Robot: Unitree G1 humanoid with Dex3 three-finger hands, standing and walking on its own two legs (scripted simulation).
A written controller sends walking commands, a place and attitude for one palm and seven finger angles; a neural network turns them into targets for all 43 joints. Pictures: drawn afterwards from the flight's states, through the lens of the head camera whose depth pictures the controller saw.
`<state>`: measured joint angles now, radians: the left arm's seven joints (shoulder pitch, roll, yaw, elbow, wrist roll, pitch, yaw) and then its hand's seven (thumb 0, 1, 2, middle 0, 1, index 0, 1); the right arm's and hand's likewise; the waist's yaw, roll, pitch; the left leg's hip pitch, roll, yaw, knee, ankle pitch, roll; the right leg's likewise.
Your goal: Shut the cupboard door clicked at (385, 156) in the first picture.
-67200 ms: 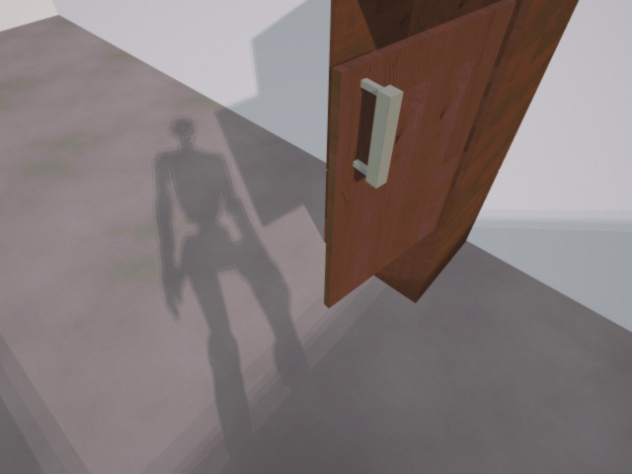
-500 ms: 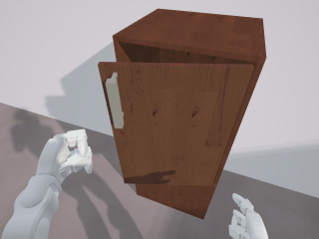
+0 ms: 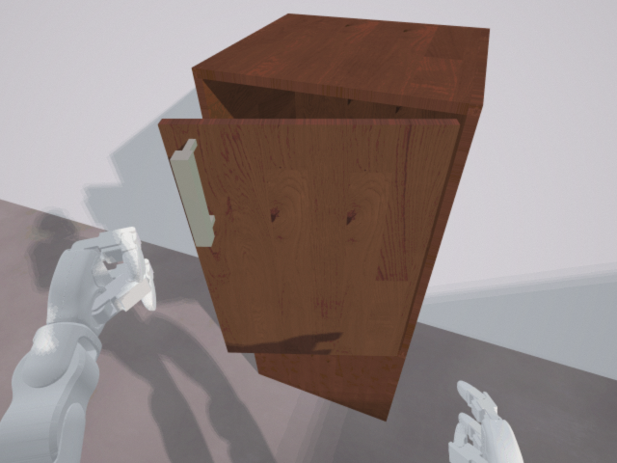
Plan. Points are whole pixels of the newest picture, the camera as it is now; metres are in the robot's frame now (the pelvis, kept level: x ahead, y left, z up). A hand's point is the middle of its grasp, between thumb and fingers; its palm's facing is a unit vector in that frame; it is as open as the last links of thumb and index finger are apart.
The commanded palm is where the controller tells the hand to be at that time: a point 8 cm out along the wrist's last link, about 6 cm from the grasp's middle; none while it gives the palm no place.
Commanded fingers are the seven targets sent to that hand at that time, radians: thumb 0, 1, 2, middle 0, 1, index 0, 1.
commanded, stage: bring the fist close to the handle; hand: left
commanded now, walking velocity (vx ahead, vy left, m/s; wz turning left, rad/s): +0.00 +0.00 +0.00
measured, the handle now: (198, 194) +0.43 +0.22 +0.15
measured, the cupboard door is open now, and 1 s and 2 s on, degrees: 19 19 10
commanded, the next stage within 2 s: push the door shut along its arc in 1.16 s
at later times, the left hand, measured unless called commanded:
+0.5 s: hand (183, 255) +0.31 +0.19 +0.15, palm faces +0.07 -1.00 -0.04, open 3.1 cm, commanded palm +0.28 +0.24 +0.16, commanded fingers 0.00 0.90 0.90 -1.30 -1.50 -1.30 -1.50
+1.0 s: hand (196, 238) +0.33 +0.18 +0.16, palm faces +0.09 -1.00 -0.02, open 3.1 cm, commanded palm +0.30 +0.23 +0.16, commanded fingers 0.00 0.90 0.90 -1.30 -1.50 -1.30 -1.50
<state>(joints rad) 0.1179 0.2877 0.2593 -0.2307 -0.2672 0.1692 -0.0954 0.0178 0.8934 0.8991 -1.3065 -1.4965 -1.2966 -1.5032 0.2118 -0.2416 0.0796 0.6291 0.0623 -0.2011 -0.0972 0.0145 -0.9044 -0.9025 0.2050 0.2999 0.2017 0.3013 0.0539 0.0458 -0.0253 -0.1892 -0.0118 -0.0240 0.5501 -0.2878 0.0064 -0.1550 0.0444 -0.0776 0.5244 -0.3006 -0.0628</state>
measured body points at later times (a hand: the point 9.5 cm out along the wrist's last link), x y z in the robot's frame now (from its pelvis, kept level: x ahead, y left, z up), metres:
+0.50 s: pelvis +0.02 +0.01 +0.00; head -0.01 -0.02 +0.45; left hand +0.30 +0.25 +0.16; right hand +0.21 -0.22 -0.07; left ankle +0.01 +0.12 -0.73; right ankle +0.00 -0.07 -0.73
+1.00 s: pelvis +0.02 +0.02 +0.00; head -0.01 +0.01 +0.45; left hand +0.32 +0.24 +0.16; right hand +0.19 -0.20 -0.07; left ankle +0.01 +0.12 -0.73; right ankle +0.00 -0.07 -0.73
